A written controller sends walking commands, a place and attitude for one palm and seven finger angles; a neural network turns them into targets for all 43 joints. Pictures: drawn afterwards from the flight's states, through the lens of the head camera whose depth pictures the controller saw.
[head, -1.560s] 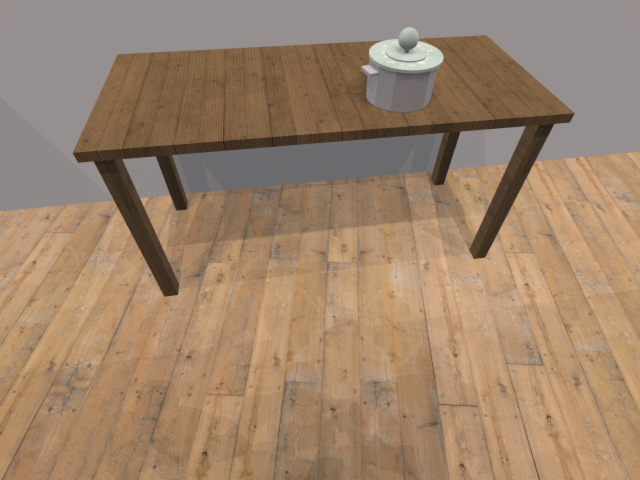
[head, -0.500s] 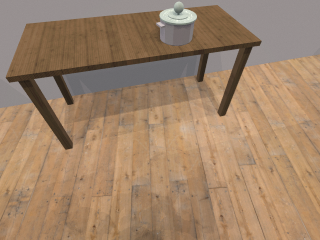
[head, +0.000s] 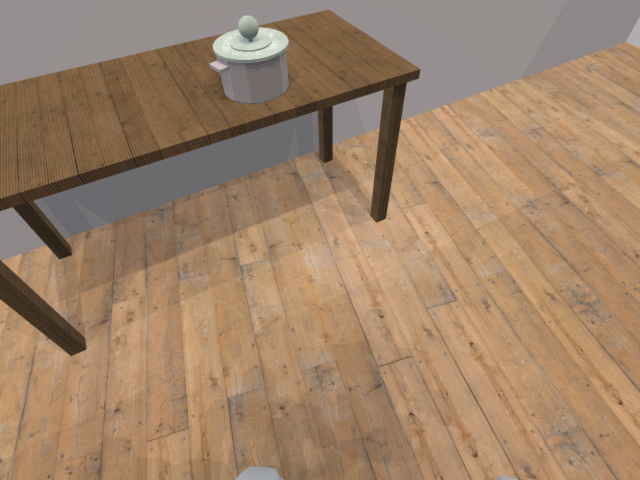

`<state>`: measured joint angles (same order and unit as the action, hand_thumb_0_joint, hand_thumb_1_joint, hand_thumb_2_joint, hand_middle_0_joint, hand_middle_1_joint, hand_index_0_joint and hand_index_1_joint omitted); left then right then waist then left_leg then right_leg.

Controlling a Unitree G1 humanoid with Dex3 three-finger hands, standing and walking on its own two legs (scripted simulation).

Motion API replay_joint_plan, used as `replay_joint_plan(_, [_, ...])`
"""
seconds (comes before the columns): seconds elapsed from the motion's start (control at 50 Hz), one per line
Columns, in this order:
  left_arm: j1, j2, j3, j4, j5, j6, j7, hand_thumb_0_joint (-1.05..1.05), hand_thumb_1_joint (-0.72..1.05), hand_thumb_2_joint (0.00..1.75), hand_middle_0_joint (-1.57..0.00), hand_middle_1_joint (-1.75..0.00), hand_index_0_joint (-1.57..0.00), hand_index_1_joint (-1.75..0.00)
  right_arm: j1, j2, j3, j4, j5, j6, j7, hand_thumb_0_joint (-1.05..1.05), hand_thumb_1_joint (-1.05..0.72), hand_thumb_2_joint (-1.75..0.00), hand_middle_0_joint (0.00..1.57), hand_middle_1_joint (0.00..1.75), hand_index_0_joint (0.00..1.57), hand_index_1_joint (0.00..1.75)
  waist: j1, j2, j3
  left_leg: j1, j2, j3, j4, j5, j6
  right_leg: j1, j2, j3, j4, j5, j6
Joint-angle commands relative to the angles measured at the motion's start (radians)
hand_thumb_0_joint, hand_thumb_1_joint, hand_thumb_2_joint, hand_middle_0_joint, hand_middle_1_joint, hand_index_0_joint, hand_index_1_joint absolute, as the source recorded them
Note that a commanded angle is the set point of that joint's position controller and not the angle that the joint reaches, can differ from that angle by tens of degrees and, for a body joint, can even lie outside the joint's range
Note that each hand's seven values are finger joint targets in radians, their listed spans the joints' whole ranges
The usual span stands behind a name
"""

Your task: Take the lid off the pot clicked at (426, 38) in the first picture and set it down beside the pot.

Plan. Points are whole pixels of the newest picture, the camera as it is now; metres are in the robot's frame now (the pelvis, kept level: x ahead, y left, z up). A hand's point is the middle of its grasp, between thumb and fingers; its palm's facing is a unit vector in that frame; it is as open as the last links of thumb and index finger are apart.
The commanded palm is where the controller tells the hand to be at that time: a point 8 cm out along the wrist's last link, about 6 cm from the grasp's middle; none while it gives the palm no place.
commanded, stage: walk to a spot facing it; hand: left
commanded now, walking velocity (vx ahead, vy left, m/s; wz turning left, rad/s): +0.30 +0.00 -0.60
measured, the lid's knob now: (248, 27) +1.12 +0.32 +0.07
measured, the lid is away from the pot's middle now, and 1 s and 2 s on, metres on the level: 0.00 0.00 0.00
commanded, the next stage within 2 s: turn to face it in 1.66 s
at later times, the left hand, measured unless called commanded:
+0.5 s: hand (188, 396) +0.26 +0.26 -0.18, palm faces -0.29 -0.94 -0.19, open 7.4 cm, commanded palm none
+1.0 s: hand (323, 285) +0.49 +0.06 -0.17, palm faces -0.55 -0.80 -0.24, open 7.2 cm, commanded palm none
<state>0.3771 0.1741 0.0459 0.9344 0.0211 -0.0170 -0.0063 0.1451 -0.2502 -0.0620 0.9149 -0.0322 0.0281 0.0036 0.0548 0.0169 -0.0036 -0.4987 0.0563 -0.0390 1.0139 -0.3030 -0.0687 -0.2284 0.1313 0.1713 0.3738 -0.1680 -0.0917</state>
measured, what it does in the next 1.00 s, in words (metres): walks ahead, turning right: left foot, then right foot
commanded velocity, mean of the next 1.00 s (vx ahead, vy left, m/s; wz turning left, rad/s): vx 0.33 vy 0.00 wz -0.51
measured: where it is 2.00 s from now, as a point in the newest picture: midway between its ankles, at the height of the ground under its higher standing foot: (416, 366)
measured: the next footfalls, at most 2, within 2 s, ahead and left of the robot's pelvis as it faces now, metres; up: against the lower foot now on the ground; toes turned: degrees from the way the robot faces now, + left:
left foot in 0.22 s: +0.11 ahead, +0.16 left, +0.00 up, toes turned -10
right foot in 0.78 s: +0.34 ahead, -0.11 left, +0.00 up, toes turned -36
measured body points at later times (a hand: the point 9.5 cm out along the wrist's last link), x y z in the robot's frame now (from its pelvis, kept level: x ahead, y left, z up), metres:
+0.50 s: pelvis +0.13 +0.07 +0.00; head +0.15 +0.10 +0.45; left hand +0.27 +0.31 -0.16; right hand +0.03 -0.14 -0.13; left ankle +0.07 +0.17 -0.75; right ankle +0.13 -0.09 -0.63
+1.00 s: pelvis +0.32 -0.06 -0.01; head +0.33 -0.07 +0.43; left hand +0.52 +0.10 -0.15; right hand +0.21 -0.26 -0.17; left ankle +0.43 +0.08 -0.66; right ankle +0.31 -0.09 -0.75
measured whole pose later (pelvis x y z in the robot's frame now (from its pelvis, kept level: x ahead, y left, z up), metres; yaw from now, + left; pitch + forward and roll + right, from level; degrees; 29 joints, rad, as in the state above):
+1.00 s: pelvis +0.32 -0.06 -0.01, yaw -34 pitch +0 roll +0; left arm 0.23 0.21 0.06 0.96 0.01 -0.05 0.00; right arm 0.30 -0.14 -0.04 0.95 -0.03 -0.02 -0.02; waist -0.06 0.01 0.03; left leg -0.61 0.18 0.00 1.20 -0.27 -0.04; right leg -0.25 0.12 -0.08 0.49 -0.25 -0.15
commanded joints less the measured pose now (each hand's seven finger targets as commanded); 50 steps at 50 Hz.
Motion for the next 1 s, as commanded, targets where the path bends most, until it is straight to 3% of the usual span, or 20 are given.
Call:
replay_joint_plan(0.0, [0.087,0.204,0.057,-0.053,0.004,-0.023,0.012,0.0,0.9,0.9,-0.2,-0.3,-0.2,-0.3,-0.114,-0.062,-0.014,-0.14,0.009,-0.05,0.0,0.0,-0.9,-0.9,0.2,0.3,0.2,0.3,0.021,-0.136,0.014,-0.134,-0.014,-0.003,-0.099,-0.012,0.011,0.118,-0.274,0.391,-0.165,-0.233,-0.127])
replay_joint_plan(0.08, [0.053,0.224,0.063,-0.076,0.008,-0.018,0.013,0.0,0.9,0.9,-0.2,-0.3,-0.2,-0.3,-0.101,-0.049,-0.013,-0.164,0.02,-0.065,0.001,0.0,-0.9,-0.9,0.2,0.3,0.2,0.3,0.016,-0.158,0.011,0.029,-0.058,0.009,-0.269,-0.056,0.029,0.029,-0.255,0.394,-0.138,-0.185,-0.124])
replay_joint_plan(0.14, [-0.03,0.232,0.069,-0.102,0.005,-0.012,0.013,0.0,0.9,0.9,-0.2,-0.3,-0.2,-0.3,0.033,-0.053,-0.014,-0.136,0.029,-0.082,-0.009,0.0,-0.9,-0.9,0.2,0.3,0.2,0.3,-0.056,-0.16,-0.01,0.348,-0.082,0.016,-0.509,0.019,0.042,-0.16,-0.189,0.346,-0.037,-0.194,-0.075])
replay_joint_plan(0.16, [-0.061,0.204,0.066,-0.114,0.002,-0.013,0.01,0.0,0.9,0.9,-0.2,-0.3,-0.2,-0.3,0.144,-0.089,-0.02,-0.104,0.033,-0.09,-0.023,0.0,-0.9,-0.9,0.2,0.3,0.2,0.3,-0.102,-0.1,-0.05,0.565,-0.033,-0.02,-0.615,0.015,0.052,-0.282,-0.125,0.284,0.08,-0.207,-0.034])
replay_joint_plan(0.18, [-0.04,0.149,0.056,-0.118,-0.01,-0.016,-0.002,0.0,0.9,0.9,-0.2,-0.3,-0.2,-0.3,0.238,-0.183,-0.039,-0.078,0.023,-0.094,-0.032,0.0,-0.9,-0.9,0.2,0.3,0.2,0.3,-0.138,0.15,-0.103,0.759,0.187,-0.27,-0.717,-0.191,0.096,-0.469,-0.013,0.138,0.323,-0.294,0.012])
replay_joint_plan(0.2, [-0.051,0.132,0.057,-0.132,-0.004,-0.026,-0.009,0.0,0.9,0.9,-0.2,-0.3,-0.2,-0.3,0.295,-0.234,-0.049,-0.085,0.019,-0.093,-0.029,0.0,-0.9,-0.9,0.2,0.3,0.2,0.3,-0.144,0.268,-0.067,0.694,0.403,-0.546,-0.83,-0.341,0.172,-0.574,-0.009,-0.043,0.58,-0.402,0.066])
replay_joint_plan(0.22, [-0.075,0.155,0.062,-0.147,0.004,-0.025,-0.012,0.0,0.9,0.9,-0.2,-0.3,-0.2,-0.3,0.246,-0.227,-0.042,-0.107,0.02,-0.086,-0.026,0.0,-0.9,-0.9,0.2,0.3,0.2,0.3,-0.119,0.154,0.022,0.552,0.445,-0.584,-0.866,-0.4,0.232,-0.587,-0.093,-0.043,0.669,-0.354,0.08])
replay_joint_plan(0.24, [-0.073,0.162,0.071,-0.139,0.014,-0.023,-0.021,0.0,0.9,0.9,-0.2,-0.3,-0.2,-0.3,0.195,-0.175,-0.027,-0.123,0.01,-0.085,-0.021,0.0,-0.9,-0.9,0.2,0.3,0.2,0.3,-0.088,0.088,0.09,0.425,0.383,-0.499,-0.892,-0.419,0.239,-0.568,-0.116,-0.07,0.749,-0.287,0.081])
replay_joint_plan(0.28, [-0.052,0.146,0.071,-0.083,0.025,-0.005,-0.036,0.0,0.9,0.9,-0.2,-0.3,-0.2,-0.3,0.156,-0.074,0.006,-0.099,0.015,-0.102,-0.023,0.0,-0.9,-0.9,0.2,0.3,0.2,0.3,-0.037,0.114,0.138,0.33,0.246,-0.246,-0.877,-0.176,0.135,-0.536,-0.156,-0.091,0.834,-0.099,0.085])
replay_joint_plan(0.36, [-0.029,0.094,0.052,-0.068,0.021,0.017,-0.045,0.0,0.9,0.9,-0.2,-0.3,-0.2,-0.3,0.259,-0.035,0.027,-0.041,0.029,-0.131,-0.035,0.0,-0.9,-0.9,0.2,0.3,0.2,0.3,-0.023,0.16,0.083,0.419,0.158,0.027,-0.795,0.362,0.034,-0.561,-0.152,-0.131,0.902,0.031,0.096])
replay_joint_plan(0.6, [-0.359,0.043,0.007,-0.144,0.006,0.015,-0.055,0.0,0.9,0.9,-0.2,-0.3,-0.2,-0.3,0.48,-0.034,0.031,0.102,0.011,-0.129,-0.049,0.0,-0.9,-0.9,0.2,0.3,0.2,0.3,-0.108,0.111,0.148,0.656,0.216,0.201,-0.737,0.799,0.138,-0.604,-0.148,-0.323,0.474,0.027,0.052])
replay_joint_plan(0.68, [-0.232,0.076,0.019,-0.104,0.006,-0.001,-0.04,0.0,0.9,0.9,-0.2,-0.3,-0.2,-0.3,0.462,-0.084,0.012,0.108,0.013,-0.119,-0.046,0.0,-0.9,-0.9,0.2,0.3,0.2,0.3,-0.04,0.146,0.035,0.639,0.243,0.282,-0.482,1.221,0.134,-0.267,-0.06,-0.386,0.31,-0.063,-0.018])
replay_joint_plan(0.72, [0.005,0.145,0.044,-0.03,0.013,-0.019,-0.027,0.0,0.9,0.9,-0.2,-0.3,-0.2,-0.3,0.412,-0.095,0.009,0.084,0.022,-0.115,-0.037,0.0,-0.9,-0.9,0.2,0.3,0.2,0.3,0.074,0.139,-0.096,0.41,0.225,0.298,-0.12,1.035,0.101,0.175,-0.062,-0.354,0.193,0.017,-0.063])
replay_joint_plan(0.74, [0.111,0.232,0.063,-0.007,0.01,-0.024,-0.017,0.0,0.9,0.9,-0.2,-0.3,-0.2,-0.3,0.406,-0.041,0.017,0.061,0.041,-0.113,-0.028,0.0,-0.9,-0.9,0.2,0.3,0.2,0.3,0.117,-0.024,-0.186,0.103,0.133,0.292,0.222,0.347,0.069,0.461,-0.303,-0.021,0.158,0.048,-0.174])
replay_joint_plan(0.76, [0.138,0.295,0.077,-0.007,-0.011,-0.025,-0.007,0.0,0.9,0.9,-0.2,-0.3,-0.2,-0.3,0.402,0.002,0.014,0.03,0.047,-0.12,-0.032,0.0,-0.9,-0.9,0.2,0.3,0.2,0.3,0.08,-0.142,-0.285,-0.128,-0.008,0.205,0.565,-0.281,0.034,0.564,-0.553,0.467,0.038,0.158,-0.29])
replay_joint_plan(0.78, [0.094,0.304,0.084,-0.018,-0.025,-0.015,0.003,0.0,0.9,0.9,-0.2,-0.3,-0.2,-0.3,0.312,-0.026,0.007,0.007,0.038,-0.119,-0.032,0.0,-0.9,-0.9,0.2,0.3,0.2,0.3,0.076,-0.036,-0.187,-0.183,0.039,0.06,0.568,-0.199,0.067,0.454,-0.544,0.423,-0.051,0.033,-0.292])
replay_joint_plan(0.8, [0.014,0.258,0.068,-0.03,-0.023,-0.018,0.007,0.0,0.9,0.9,-0.2,-0.3,-0.2,-0.3,0.288,-0.022,0.005,0.003,0.03,-0.117,-0.023,0.0,-0.9,-0.9,0.2,0.3,0.2,0.3,0.038,-0.016,-0.067,-0.184,0.089,0.045,0.513,-0.077,0.062,0.28,-0.494,0.293,-0.086,0.009,-0.149])
replay_joint_plan(0.84, [-0.11,0.179,0.043,-0.046,-0.018,-0.029,0.015,0.0,0.9,0.9,-0.2,-0.3,-0.2,-0.3,0.295,0.01,0.01,0.03,0.018,-0.083,-0.026,0.0,-0.9,-0.9,0.2,0.3,0.2,0.3,-0.062,0.033,0.058,-0.073,0.133,0.026,0.399,-0.013,0.048,-0.05,-0.42,0.161,-0.131,-0.002,-0.023])
replay_joint_plan(0.92, [-0.114,0.151,0.036,-0.026,0.0,-0.052,0.015,0.0,0.9,0.9,-0.2,-0.3,-0.2,-0.3,0.333,0.042,0.006,0.043,0.008,-0.05,-0.019,0.0,-0.9,-0.9,0.2,0.3,0.2,0.3,-0.117,-0.018,0.07,-0.011,0.126,0.054,0.209,0.035,0.028,-0.185,-0.327,0.022,-0.173,0.035,-0.104])
replay_joint_plan(0.98, [-0.047,0.137,0.041,-0.007,-0.008,-0.06,0.009,0.0,0.9,0.9,-0.2,-0.3,-0.2,-0.3,0.231,0.036,0.003,0.003,0.005,-0.054,-0.01,0.0,-0.9,-0.9,0.2,0.3,0.2,0.3,-0.081,-0.095,0.055,-0.118,0.117,0.058,0.121,0.131,0.015,-0.07,-0.284,0.008,-0.162,0.083,-0.034])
